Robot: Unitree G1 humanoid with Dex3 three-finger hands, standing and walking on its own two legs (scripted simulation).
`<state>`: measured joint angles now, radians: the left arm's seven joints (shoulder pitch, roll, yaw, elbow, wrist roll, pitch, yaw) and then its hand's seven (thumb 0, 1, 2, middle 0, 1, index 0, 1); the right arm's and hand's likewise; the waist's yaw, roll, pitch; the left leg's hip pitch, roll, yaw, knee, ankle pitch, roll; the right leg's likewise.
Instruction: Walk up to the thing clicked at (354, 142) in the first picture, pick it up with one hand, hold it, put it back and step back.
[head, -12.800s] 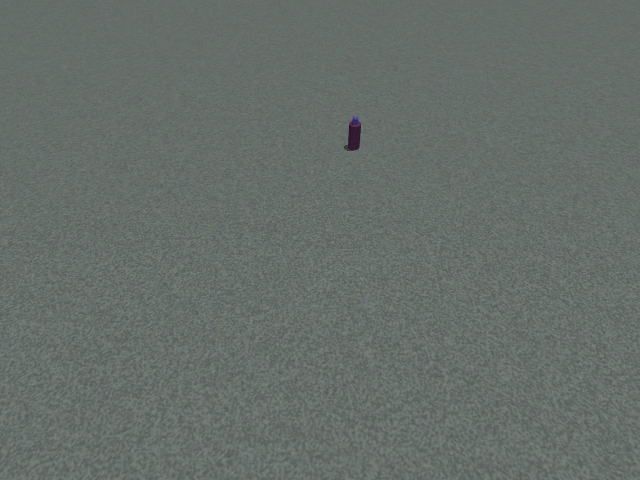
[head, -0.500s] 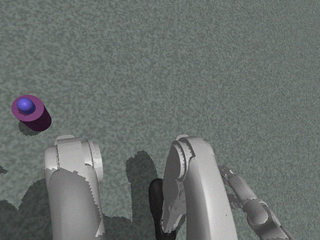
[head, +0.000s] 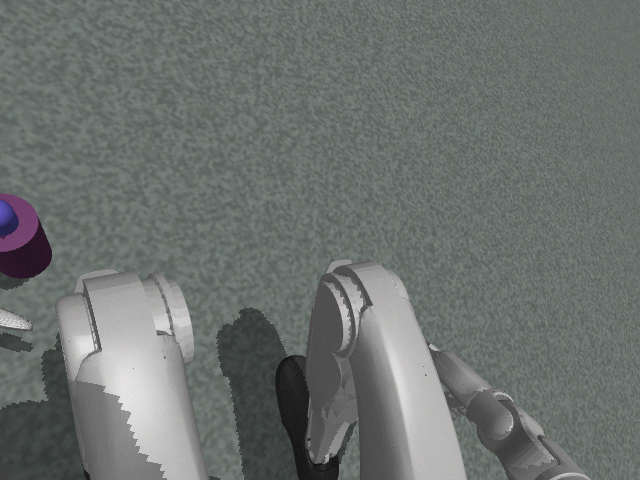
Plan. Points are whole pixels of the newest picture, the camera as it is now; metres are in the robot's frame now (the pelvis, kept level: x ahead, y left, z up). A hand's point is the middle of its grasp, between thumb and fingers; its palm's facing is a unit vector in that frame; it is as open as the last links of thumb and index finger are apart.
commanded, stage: close in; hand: left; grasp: from the side
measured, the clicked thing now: (10, 236) +0.39 +0.30 -0.18
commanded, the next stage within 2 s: rest palm in 0.24 s
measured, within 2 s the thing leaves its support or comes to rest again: leaves its support in 1.44 s
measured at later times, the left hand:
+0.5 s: hand out of the picture +0.37 +0.30 -0.15, palm faces +0.29 -0.96 +0.01, open 16.3 cm
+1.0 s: hand (3, 223) +0.40 +0.30 -0.15, palm faces +0.32 -0.95 +0.00, open 9.3 cm
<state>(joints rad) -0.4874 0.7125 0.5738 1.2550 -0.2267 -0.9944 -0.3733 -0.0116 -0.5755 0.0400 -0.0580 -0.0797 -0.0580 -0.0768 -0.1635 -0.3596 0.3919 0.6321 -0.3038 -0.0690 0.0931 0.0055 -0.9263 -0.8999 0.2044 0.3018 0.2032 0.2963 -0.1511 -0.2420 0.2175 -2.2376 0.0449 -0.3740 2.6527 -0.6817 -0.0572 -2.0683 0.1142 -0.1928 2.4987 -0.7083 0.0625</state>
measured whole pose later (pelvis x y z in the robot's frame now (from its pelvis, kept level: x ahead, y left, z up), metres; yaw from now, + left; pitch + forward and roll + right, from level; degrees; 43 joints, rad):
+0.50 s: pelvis -0.01 +0.01 +0.00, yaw -1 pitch +10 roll -16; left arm -0.49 0.74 0.50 1.30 -0.18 -1.08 -0.19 -0.01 -0.33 0.13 -0.10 -0.07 -0.09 -0.08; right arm -0.17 -0.38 0.45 0.59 -0.33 -0.03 0.14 0.00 -0.90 -0.90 0.21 0.30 0.20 0.30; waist -0.19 -0.27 0.26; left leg -2.23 0.04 -0.41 2.67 -0.67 -0.04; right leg -2.03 0.12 -0.22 2.48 -0.69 0.07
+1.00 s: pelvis -0.01 +0.01 +0.00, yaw -2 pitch +10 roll -16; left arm -0.54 0.78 0.50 1.35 -0.16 -1.09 -0.12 0.02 0.15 0.64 -0.66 -0.64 -0.58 -0.65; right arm -0.18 -0.37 0.48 0.56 -0.34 -0.01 0.14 0.00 -0.87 -0.89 0.21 0.30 0.20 0.30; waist -0.21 -0.28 0.28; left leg -2.22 0.05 -0.42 2.67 -0.68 -0.04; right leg -2.03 0.13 -0.23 2.47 -0.68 0.07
